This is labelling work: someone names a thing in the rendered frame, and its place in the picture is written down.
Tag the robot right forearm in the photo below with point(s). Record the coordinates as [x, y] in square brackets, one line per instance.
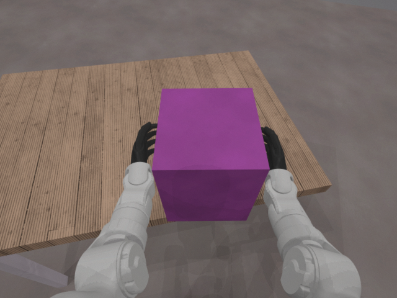
[289, 221]

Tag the carton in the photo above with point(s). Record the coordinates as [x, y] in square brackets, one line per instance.
[209, 160]

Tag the right robot hand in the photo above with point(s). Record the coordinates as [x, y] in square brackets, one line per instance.
[275, 154]

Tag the table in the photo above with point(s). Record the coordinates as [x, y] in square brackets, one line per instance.
[67, 135]

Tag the right robot upper arm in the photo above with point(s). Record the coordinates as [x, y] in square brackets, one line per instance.
[311, 272]

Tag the left robot hand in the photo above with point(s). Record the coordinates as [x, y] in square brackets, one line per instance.
[140, 152]

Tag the left robot upper arm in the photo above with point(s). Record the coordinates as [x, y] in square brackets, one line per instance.
[116, 270]

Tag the robot left forearm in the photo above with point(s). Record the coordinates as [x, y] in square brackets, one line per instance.
[131, 215]

